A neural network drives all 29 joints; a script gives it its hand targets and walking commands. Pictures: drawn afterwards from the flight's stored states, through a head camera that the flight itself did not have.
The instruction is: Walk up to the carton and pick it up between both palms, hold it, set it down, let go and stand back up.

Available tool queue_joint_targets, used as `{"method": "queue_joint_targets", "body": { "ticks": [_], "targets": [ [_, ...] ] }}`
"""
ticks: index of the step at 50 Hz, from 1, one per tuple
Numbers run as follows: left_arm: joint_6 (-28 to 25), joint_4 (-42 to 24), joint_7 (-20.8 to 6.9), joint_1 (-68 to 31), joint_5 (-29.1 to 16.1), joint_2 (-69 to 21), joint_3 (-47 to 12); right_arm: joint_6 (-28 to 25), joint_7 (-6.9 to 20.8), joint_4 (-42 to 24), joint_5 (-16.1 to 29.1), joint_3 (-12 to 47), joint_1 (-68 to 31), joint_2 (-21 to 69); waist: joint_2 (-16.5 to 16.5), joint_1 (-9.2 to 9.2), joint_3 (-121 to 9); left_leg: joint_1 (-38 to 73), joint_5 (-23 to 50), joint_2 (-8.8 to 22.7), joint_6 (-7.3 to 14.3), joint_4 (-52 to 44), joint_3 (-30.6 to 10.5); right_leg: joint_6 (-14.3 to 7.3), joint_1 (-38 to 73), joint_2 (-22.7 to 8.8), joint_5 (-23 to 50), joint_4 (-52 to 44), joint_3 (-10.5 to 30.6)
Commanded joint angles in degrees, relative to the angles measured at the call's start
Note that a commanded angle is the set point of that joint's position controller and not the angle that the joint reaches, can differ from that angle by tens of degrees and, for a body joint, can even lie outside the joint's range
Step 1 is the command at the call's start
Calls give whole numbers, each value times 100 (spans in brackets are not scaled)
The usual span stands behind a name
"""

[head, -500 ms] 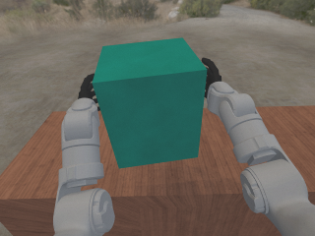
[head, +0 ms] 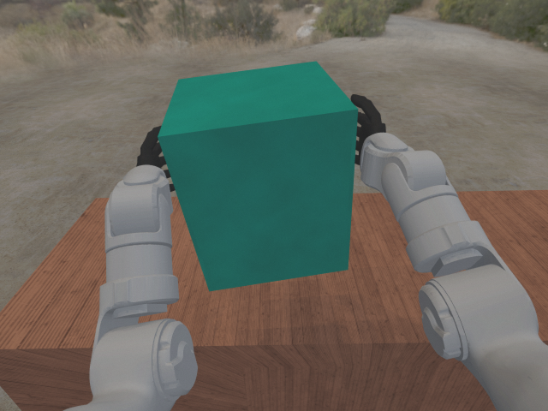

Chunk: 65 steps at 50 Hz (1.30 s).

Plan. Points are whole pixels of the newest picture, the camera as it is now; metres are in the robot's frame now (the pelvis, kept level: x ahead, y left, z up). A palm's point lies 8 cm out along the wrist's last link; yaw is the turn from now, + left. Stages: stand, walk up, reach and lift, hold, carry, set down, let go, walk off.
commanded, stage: hold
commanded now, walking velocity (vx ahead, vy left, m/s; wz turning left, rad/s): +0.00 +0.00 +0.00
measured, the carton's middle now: (263, 174) +0.40 +0.00 +0.24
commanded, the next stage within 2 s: none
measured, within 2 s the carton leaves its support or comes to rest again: neither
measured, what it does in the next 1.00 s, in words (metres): stands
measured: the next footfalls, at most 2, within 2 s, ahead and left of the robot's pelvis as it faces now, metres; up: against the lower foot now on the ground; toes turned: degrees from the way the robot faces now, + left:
none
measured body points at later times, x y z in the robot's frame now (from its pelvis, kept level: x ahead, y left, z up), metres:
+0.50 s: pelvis +0.00 +0.00 +0.00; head -0.09 +0.01 +0.44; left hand +0.39 +0.15 +0.27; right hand +0.39 -0.15 +0.29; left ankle +0.03 +0.14 -0.75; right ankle +0.01 -0.14 -0.75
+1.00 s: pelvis +0.00 +0.00 +0.00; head -0.09 +0.01 +0.44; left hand +0.38 +0.15 +0.27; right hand +0.38 -0.15 +0.30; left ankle +0.03 +0.14 -0.75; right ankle +0.01 -0.14 -0.75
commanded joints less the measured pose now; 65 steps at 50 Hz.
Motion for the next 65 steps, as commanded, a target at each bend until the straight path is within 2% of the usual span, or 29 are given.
{"method": "queue_joint_targets", "body": {
  "ticks": [1,9,10,11,13,14,16,20,22,25,27,33,41,45,47,59,62,63,65],
  "targets": [
    [-616,-1180,-870,-5028,-1306,-3143,-2566,-94,739,-1820,979,1333,-4183,3824,311,-89,-2198,583,1431,-605,-131,-115,178,184,628,632,1110,-65,73],
    [-596,-1296,-860,-5095,-1300,-3157,-2605,-47,722,-1932,1023,1353,-4240,3859,391,-97,-2254,575,1382,-616,-142,-114,151,170,578,606,1046,-77,96],
    [-580,-1193,-862,-5028,-1295,-3122,-2555,-25,729,-1866,1005,1327,-4205,3811,307,-101,-2104,520,1307,-609,-129,-146,146,168,583,617,984,-86,111],
    [-584,-1249,-862,-5055,-1267,-3130,-2522,-23,741,-1852,1040,1383,-4215,3886,298,-23,-2130,538,1299,-598,-118,-152,142,168,576,617,984,-75,106],
    [-576,-1157,-871,-5069,-1273,-3092,-2491,-4,729,-1805,1002,1314,-4217,3854,259,-63,-2070,456,1186,-609,-99,-170,158,183,566,600,929,-81,124],
    [-581,-1169,-871,-5050,-1288,-3134,-2500,-21,737,-1903,1026,1379,-4313,3909,244,-8,-2188,471,1191,-609,-88,-181,150,184,595,613,929,-84,114],
    [-596,-1210,-857,-5082,-1317,-3146,-2546,-22,735,-1920,1034,1362,-4289,3893,308,-25,-2265,542,1312,-611,-123,-128,150,173,596,597,1027,-67,118],
    [-585,-1073,-866,-5047,-1249,-3086,-2403,3,745,-1798,1018,1346,-4291,3890,191,35,-2136,492,1175,-593,-89,-179,156,178,537,617,888,-98,121],
    [-593,-1060,-868,-5136,-1299,-3110,-2471,3,754,-1736,1004,1290,-4300,3895,218,-20,-2167,453,1094,-602,-94,-184,144,170,528,601,820,-108,124],
    [-602,-1057,-860,-5072,-1282,-3095,-2433,-6,733,-1833,1048,1366,-4325,3930,206,20,-2240,507,1273,-606,-92,-122,146,187,560,610,1027,-69,127],
    [-613,-1092,-867,-5109,-1300,-3065,-2415,16,719,-1753,1040,1344,-4248,3920,167,-21,-2222,534,1266,-610,-85,-127,148,195,561,603,1021,-65,136],
    [-590,-1159,-903,-5100,-1325,-3144,-2536,16,686,-1844,1068,1317,-4198,3860,326,-111,-2222,603,1419,-613,-158,-91,141,178,555,610,1130,-80,122],
    [-573,-1150,-873,-5059,-1278,-3148,-2471,36,702,-1900,1095,1346,-4270,3891,291,-31,-2193,544,1347,-611,-125,-118,108,171,557,606,1071,-89,137],
    [-579,-1215,-865,-5102,-1314,-3181,-2527,39,722,-1818,1088,1313,-4226,3877,354,-59,-2230,566,1324,-597,-160,-114,106,135,556,605,1012,-83,137],
    [-578,-1007,-864,-5091,-1238,-3121,-2411,47,739,-1737,1046,1285,-4290,3885,268,-4,-2062,446,1134,-600,-116,-167,125,151,494,590,844,-97,134],
    [-618,-1078,-843,-5132,-1330,-3158,-2486,26,725,-1753,1064,1312,-4263,3874,252,-63,-2270,552,1330,-599,-132,-112,98,162,551,613,1051,-82,135],
    [-619,-1038,-848,-5136,-1296,-3121,-2424,33,720,-1728,1073,1289,-4251,3894,250,-59,-2185,511,1235,-605,-117,-125,102,168,486,598,967,-89,152],
    [-609,-966,-850,-5092,-1270,-3119,-2394,38,723,-1729,1076,1318,-4293,3911,249,7,-2117,470,1178,-600,-102,-151,112,168,496,590,907,-107,154],
    [-613,-953,-858,-5108,-1292,-3149,-2432,29,718,-1723,1065,1269,-4290,3863,297,-57,-2125,481,1157,-596,-121,-146,116,160,475,577,902,-110,159]
  ]
}}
